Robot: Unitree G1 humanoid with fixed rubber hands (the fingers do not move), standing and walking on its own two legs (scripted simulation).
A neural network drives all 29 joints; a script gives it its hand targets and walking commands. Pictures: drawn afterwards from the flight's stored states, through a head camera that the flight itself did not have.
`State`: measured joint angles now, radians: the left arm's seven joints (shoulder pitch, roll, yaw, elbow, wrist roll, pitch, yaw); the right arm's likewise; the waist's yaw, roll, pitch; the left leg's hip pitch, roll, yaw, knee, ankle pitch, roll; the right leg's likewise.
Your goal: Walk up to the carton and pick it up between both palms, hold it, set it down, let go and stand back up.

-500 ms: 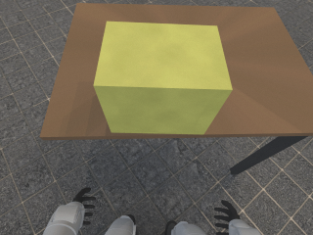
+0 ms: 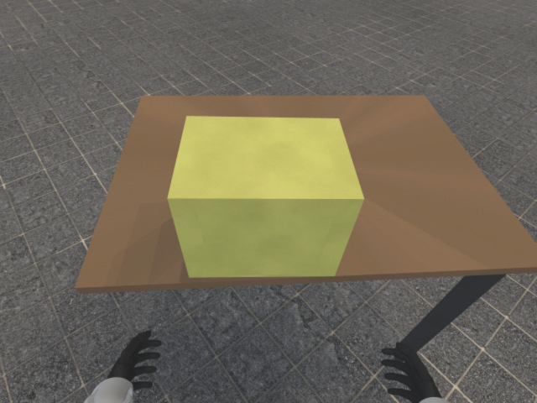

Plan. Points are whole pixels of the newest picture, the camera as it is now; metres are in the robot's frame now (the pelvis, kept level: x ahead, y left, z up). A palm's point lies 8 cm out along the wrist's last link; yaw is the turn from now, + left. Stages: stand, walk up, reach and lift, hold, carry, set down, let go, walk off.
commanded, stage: let go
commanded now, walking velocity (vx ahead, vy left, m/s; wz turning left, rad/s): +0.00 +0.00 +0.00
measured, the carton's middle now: (263, 198) +0.45 +0.02 +0.04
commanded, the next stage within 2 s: stand in 0.44 s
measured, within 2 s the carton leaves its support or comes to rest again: neither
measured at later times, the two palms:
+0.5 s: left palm (116, 385) +0.17 +0.24 -0.09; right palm out of the picture +0.15 -0.22 -0.10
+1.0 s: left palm out of the picture +0.02 +0.25 -0.16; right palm out of the picture +0.04 -0.19 -0.15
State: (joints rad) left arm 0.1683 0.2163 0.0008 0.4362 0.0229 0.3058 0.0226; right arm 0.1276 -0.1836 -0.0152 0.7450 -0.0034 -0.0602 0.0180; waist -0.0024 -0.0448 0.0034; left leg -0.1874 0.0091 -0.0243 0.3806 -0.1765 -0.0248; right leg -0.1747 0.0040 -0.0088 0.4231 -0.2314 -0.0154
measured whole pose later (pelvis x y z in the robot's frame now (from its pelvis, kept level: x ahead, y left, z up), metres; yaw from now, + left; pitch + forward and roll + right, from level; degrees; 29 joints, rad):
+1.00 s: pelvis +0.06 +0.03 -0.01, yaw +1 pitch -1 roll -1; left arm 0.40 0.14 0.02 1.08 0.02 -0.03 0.04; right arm 0.36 -0.14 -0.03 1.11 -0.03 -0.02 -0.02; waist 0.01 0.00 -0.03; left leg -0.18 -0.02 -0.03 0.55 -0.36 0.03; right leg -0.10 -0.02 -0.02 0.47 -0.36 0.03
